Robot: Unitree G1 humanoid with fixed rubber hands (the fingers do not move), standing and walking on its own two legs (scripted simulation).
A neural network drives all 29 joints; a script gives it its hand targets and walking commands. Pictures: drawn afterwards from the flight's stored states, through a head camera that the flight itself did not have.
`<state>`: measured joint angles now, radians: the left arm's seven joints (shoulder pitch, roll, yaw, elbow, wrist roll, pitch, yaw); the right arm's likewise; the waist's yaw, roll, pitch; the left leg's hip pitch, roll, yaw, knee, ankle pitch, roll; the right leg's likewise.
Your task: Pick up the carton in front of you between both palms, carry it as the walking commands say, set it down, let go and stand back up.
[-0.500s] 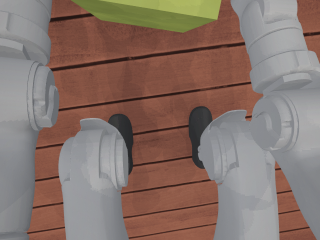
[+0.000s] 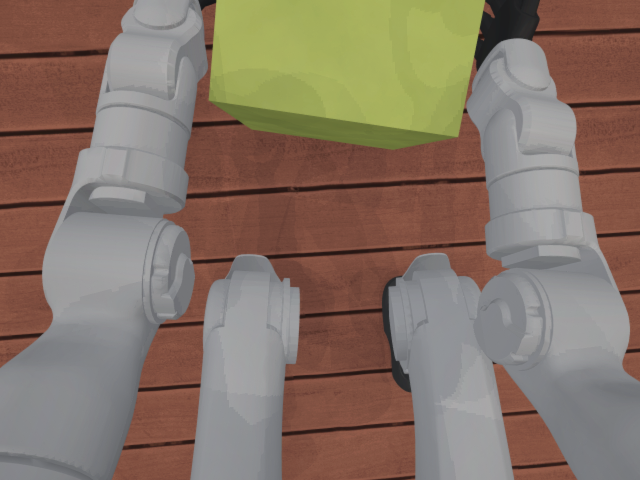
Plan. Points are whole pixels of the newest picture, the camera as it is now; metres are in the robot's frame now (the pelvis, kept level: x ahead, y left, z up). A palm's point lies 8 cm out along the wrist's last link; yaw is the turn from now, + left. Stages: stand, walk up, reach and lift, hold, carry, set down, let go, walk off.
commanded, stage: reach and lift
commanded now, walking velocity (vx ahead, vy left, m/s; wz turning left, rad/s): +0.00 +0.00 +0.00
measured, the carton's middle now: (340, 39) +0.56 +0.02 -0.18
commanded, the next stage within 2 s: none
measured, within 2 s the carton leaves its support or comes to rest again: neither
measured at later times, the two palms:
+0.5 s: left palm out of the picture +0.51 +0.17 +0.05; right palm out of the picture +0.49 -0.13 +0.05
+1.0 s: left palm out of the picture +0.45 +0.17 +0.21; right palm out of the picture +0.45 -0.13 +0.22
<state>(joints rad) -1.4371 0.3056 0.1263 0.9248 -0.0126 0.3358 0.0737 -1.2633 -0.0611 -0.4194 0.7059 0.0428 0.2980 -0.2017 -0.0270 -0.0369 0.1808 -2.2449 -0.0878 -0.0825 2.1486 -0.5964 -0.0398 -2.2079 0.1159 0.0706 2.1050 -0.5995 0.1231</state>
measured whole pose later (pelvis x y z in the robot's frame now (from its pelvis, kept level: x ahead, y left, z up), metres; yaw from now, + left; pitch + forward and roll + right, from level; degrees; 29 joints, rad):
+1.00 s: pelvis +0.04 -0.01 +0.25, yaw +4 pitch +32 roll -1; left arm -0.74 -0.05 0.39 0.67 0.25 0.37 0.02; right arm -0.68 0.13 -0.46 0.58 -0.21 0.35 -0.06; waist -0.02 -0.01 -0.23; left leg -1.39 -0.09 -0.12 1.28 -0.45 -0.04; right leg -1.37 0.09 0.12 1.27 -0.45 0.06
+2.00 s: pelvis +0.08 -0.01 +0.38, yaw +4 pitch -3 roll +0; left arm -0.34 -0.16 0.31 0.40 0.30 0.62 0.00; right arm -0.34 0.17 -0.31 0.40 -0.30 0.60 0.00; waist 0.00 0.00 -0.01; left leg -0.20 -0.04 -0.14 0.48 -0.22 -0.02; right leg -0.19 0.04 0.14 0.48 -0.23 0.02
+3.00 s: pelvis +0.09 -0.01 +0.39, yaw +4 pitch -7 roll +0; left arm -0.27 -0.15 0.23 0.25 0.28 0.77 0.00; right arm -0.28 0.16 -0.24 0.25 -0.28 0.76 0.01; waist 0.00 0.00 0.00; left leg -0.05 -0.03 -0.13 0.36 -0.19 -0.01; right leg -0.05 0.03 0.14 0.36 -0.19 0.02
